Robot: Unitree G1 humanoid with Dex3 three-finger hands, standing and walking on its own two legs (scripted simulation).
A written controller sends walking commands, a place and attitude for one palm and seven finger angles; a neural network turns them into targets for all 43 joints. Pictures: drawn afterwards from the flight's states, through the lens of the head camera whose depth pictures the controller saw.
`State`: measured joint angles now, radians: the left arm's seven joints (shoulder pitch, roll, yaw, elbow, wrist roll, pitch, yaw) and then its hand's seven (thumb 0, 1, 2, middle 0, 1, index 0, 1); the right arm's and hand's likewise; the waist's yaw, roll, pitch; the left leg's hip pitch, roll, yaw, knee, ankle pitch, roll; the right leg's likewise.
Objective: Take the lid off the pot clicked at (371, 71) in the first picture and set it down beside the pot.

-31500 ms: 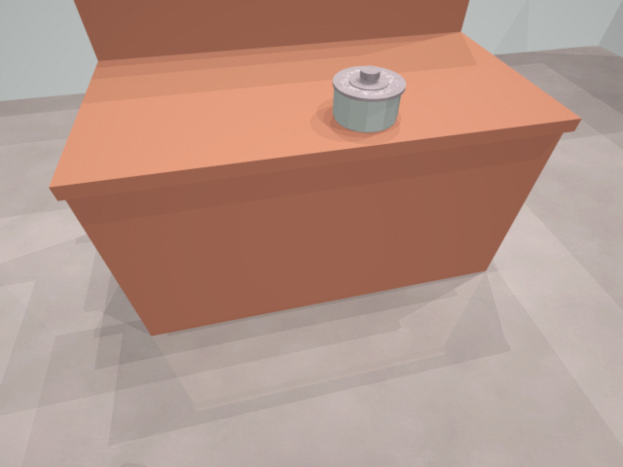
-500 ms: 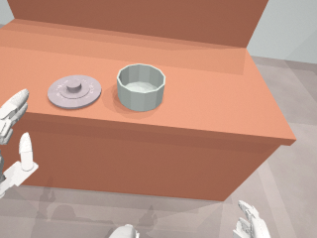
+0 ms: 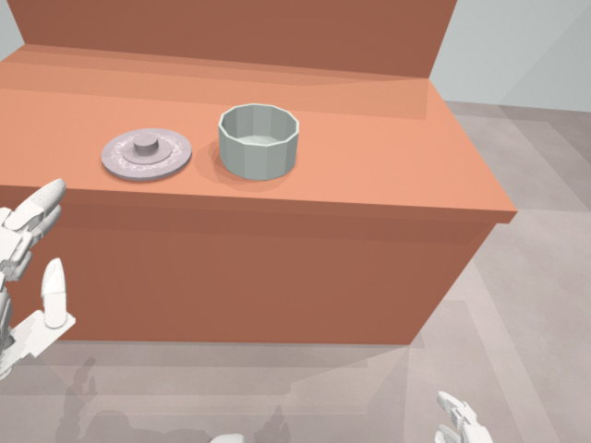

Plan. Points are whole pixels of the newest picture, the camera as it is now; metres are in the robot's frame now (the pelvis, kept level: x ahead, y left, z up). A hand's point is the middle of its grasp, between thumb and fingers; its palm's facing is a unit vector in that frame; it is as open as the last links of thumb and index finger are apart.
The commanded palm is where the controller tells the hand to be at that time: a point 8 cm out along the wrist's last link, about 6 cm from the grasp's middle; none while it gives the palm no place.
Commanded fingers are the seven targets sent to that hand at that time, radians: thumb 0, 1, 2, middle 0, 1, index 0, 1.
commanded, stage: stop stepping back and stand still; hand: left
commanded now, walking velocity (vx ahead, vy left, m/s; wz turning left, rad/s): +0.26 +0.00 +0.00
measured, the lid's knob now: (145, 142) +0.69 +0.34 +0.01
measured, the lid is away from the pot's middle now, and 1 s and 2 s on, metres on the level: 0.24 0.24 0.24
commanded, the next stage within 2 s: none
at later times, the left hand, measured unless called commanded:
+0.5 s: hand out of the picture +0.12 +0.27 +0.18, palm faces +0.37 -0.86 -0.34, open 7.4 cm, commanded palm +0.07 +0.31 +0.20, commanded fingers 0.00 0.90 0.90 -0.20 -0.30 -0.20 -0.30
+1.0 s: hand out of the picture -0.04 +0.24 -0.18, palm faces +0.08 -0.99 -0.13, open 7.1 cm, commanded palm none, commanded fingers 0.00 0.90 0.90 -0.20 -0.30 -0.20 -0.30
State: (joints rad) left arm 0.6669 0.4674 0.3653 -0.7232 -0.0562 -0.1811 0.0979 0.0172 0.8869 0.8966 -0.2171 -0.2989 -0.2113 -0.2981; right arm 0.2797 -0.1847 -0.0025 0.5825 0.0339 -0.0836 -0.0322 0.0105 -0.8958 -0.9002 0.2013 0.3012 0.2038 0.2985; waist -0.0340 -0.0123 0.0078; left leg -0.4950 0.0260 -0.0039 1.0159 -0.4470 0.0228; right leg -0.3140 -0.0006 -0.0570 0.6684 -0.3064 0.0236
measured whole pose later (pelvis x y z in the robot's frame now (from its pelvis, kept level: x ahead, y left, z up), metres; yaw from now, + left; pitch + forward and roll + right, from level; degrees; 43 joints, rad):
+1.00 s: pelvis -0.06 +0.06 +0.01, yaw +6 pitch +1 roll -3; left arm 0.32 0.24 0.05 0.88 0.02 0.08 0.01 -0.01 0.98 0.90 -0.21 -0.30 -0.20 -0.30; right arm 0.45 -0.15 -0.04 0.90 -0.04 0.02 -0.02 0.01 -0.90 -0.90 0.20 0.30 0.20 0.30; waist -0.06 -0.09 0.02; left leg -0.40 0.00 0.04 0.74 -0.35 0.08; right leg -0.51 0.01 0.03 1.09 -0.43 0.00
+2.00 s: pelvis +0.00 +0.02 +0.02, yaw +2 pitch -1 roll +0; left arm 0.28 0.15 0.02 1.09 0.01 0.00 0.04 0.01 0.92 0.90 -0.20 -0.30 -0.20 -0.30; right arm 0.25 -0.14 -0.06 1.06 -0.01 0.01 -0.03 0.00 -0.91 -0.90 0.19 0.30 0.20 0.30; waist -0.01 -0.01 0.07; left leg -0.17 0.04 0.08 0.53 -0.35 0.00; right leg -0.12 0.01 0.02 0.49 -0.35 0.00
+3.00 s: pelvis -0.01 +0.03 +0.03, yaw +2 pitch -1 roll +0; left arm 0.27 0.15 0.02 1.11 0.01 0.00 0.04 0.01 0.92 0.90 -0.20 -0.30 -0.20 -0.30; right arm 0.28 -0.11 -0.05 1.10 -0.01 0.00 -0.04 0.00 -0.91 -0.90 0.20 0.30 0.20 0.30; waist -0.02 -0.02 0.07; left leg -0.14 0.01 0.10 0.47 -0.31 0.03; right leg -0.11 -0.02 0.04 0.45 -0.32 0.02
